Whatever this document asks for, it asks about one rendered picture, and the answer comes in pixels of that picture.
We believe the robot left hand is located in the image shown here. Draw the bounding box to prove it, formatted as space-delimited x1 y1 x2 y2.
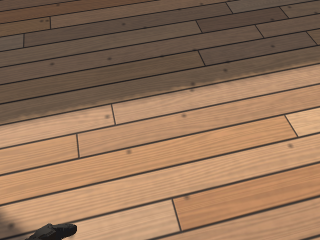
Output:
25 223 77 240

